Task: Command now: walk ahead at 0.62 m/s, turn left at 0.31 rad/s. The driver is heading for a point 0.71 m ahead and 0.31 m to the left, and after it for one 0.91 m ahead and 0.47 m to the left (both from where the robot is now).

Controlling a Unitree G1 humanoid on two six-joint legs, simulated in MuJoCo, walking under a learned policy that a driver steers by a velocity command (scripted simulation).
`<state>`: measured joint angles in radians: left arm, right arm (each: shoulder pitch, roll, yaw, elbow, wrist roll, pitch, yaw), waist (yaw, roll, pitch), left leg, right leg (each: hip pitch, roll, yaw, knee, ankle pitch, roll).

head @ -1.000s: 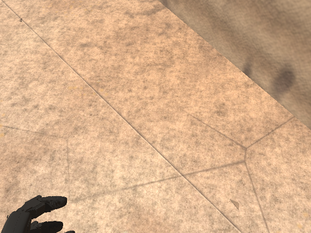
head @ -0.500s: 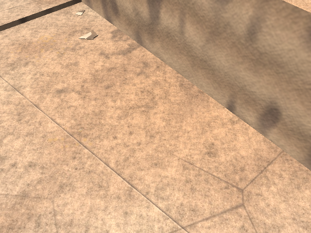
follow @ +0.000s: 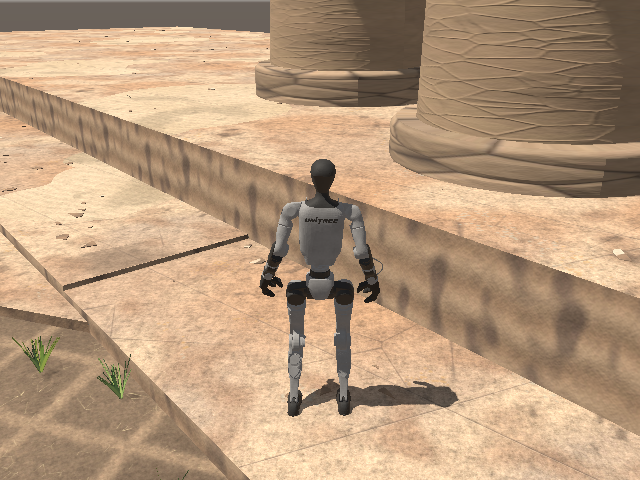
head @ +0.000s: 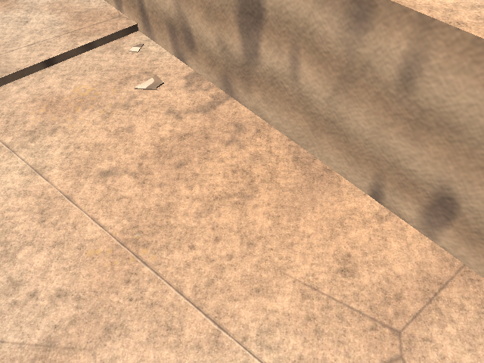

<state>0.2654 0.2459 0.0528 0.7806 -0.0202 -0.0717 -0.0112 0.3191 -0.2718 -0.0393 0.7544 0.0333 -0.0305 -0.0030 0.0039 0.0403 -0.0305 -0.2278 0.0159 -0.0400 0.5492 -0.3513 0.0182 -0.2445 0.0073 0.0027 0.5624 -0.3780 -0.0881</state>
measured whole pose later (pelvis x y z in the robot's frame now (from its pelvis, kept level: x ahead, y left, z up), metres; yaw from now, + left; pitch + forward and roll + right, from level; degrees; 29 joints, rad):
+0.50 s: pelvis +0.30 +0.08 -0.04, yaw +23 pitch +1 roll +1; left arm 0.39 0.25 0.03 0.83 0.00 -0.11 0.02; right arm 0.14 -0.31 -0.07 0.60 0.03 -0.04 0.05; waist 0.01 0.02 0.05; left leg -0.57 -0.10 0.11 0.80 -0.26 0.17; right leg -0.04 -0.05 -0.04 1.25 -0.41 0.00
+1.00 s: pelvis +0.70 +0.24 -0.01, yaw +50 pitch +0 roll -3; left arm 0.22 0.28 0.06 0.65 0.01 -0.11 -0.01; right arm 0.29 -0.31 -0.05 0.70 0.04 -0.04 0.00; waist 0.01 0.04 0.04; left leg -0.42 -0.03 -0.09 1.38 -0.36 0.07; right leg -0.33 0.03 0.00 0.55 -0.23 0.02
